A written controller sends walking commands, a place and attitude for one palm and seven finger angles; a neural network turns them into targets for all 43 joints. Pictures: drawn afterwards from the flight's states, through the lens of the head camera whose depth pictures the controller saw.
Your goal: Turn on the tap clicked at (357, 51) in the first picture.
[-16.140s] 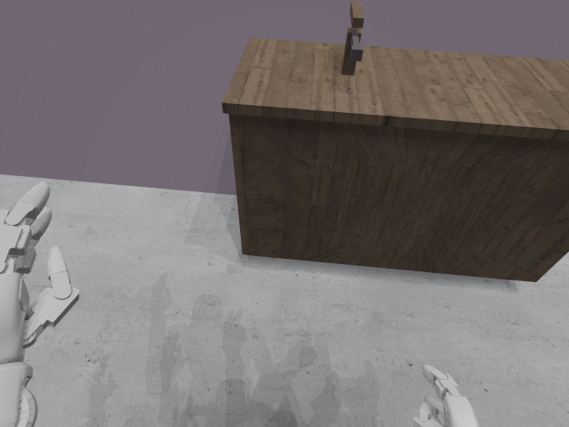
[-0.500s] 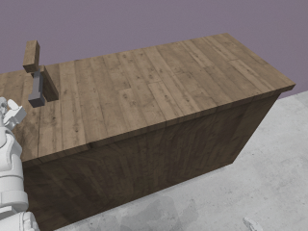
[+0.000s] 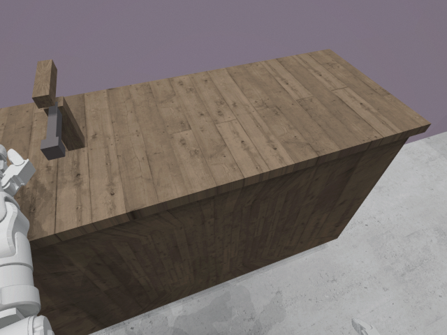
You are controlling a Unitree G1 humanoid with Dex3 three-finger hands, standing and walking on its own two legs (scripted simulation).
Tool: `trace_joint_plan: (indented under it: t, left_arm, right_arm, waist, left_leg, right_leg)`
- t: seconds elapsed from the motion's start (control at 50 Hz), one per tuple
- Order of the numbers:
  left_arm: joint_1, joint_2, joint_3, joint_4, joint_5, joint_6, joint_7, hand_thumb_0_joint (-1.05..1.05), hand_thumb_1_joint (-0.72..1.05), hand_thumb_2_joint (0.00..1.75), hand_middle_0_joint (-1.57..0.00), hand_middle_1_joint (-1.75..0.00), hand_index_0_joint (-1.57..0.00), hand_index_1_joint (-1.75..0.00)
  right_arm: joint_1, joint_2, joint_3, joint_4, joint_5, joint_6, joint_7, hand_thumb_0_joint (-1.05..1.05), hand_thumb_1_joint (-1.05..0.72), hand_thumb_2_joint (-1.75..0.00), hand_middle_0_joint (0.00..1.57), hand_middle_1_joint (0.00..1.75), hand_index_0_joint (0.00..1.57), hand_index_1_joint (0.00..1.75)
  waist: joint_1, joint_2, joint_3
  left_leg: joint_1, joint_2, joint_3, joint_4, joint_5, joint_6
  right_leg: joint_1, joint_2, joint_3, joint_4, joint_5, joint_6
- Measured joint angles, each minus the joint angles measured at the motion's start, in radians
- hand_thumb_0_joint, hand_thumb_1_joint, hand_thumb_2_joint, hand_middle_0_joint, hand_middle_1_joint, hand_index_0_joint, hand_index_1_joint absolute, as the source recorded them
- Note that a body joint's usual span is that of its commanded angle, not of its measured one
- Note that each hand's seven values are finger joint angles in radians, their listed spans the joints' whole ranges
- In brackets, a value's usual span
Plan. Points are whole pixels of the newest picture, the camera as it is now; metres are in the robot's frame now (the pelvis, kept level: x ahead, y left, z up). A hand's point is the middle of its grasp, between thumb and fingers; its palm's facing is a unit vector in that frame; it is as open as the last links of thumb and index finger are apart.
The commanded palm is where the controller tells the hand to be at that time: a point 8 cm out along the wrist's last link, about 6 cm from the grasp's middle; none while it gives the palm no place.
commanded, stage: push the lever round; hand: left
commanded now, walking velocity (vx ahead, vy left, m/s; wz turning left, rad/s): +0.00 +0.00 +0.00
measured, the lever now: (53, 148) +0.39 +0.33 +0.13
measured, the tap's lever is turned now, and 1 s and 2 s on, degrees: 0 12 37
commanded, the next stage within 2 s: none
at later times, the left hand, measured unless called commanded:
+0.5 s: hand (42, 164) +0.35 +0.34 +0.13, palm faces +0.61 -0.79 -0.05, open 7.8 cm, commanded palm +0.30 +0.36 +0.13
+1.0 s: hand (68, 157) +0.36 +0.29 +0.14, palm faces +0.63 -0.78 -0.04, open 7.7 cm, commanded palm +0.32 +0.32 +0.13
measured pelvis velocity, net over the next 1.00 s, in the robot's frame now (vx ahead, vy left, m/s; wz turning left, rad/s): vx -0.01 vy -0.01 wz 0.01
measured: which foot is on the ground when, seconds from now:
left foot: down 0.00-1.00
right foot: down 0.00-1.00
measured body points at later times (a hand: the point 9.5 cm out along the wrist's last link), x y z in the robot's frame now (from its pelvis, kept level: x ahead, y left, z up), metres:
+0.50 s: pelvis +0.00 +0.00 +0.00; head +0.01 +0.00 +0.45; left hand +0.31 +0.37 +0.14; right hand +0.12 -0.26 -0.11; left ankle +0.00 +0.09 -0.73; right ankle +0.00 -0.09 -0.73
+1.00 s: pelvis -0.01 -0.01 +0.00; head +0.00 -0.02 +0.45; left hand +0.32 +0.33 +0.14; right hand +0.13 -0.26 -0.11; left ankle +0.00 +0.09 -0.73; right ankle +0.00 -0.09 -0.73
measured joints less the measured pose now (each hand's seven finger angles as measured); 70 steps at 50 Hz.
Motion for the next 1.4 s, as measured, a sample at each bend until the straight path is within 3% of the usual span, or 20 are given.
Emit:
trace_joint_plan:
  t: [0.12,0.38,0.84,1.4]
  left_arm:
    - [-0.035,0.005,-0.024,0.031,0.005,0.028,-0.002,0.01,0.9,0.9,-0.15,-0.15,-0.15,-0.15]
    - [-0.034,-0.031,-0.055,0.003,0.005,0.021,0.018,0.01,0.9,0.9,-0.15,-0.15,-0.15,-0.15]
    - [-0.064,-0.089,-0.119,-0.006,0.029,0.025,0.112,0.02,0.92,0.9,-0.15,-0.15,-0.15,-0.15]
    - [-0.116,-0.199,-0.178,-0.036,0.086,0.076,0.342,0.01,0.92,0.91,-0.15,-0.15,-0.15,-0.15]
  right_arm:
    - [-0.026,0.003,0.009,-0.006,0.003,-0.004,-0.007,0.01,-0.9,-0.9,0.21,0.3,0.2,0.3]
    - [-0.025,0.003,0.006,-0.008,0.001,0.003,0.002,0.01,-0.9,-0.9,0.21,0.3,0.2,0.3]
    - [-0.033,0.009,0.008,0.021,-0.007,0.008,-0.003,0.01,-0.9,-0.9,0.21,0.3,0.2,0.3]
    - [-0.076,0.02,-0.002,0.033,-0.032,0.062,0.01,0.01,-0.9,-0.9,0.21,0.3,0.2,0.3]
  waist:
    - [0.009,-0.001,0.0]
    - [0.007,-0.001,-0.003]
    - [0.001,0.005,0.009]
    - [0.0,0.004,-0.003]
  left_leg:
    - [-0.001,-0.006,-0.011,-0.002,0.006,0.0]
    - [0.006,-0.003,-0.004,-0.01,0.009,0.0]
    - [0.025,-0.001,-0.009,-0.028,0.026,-0.008]
    - [0.028,0.002,-0.014,-0.03,0.025,-0.018]
  right_leg:
    - [0.003,-0.005,-0.011,-0.004,0.002,0.001]
    - [0.007,-0.003,-0.004,-0.009,0.007,0.001]
    - [0.022,-0.001,-0.008,-0.017,0.017,-0.008]
    - [0.021,0.001,-0.013,-0.009,0.01,-0.017]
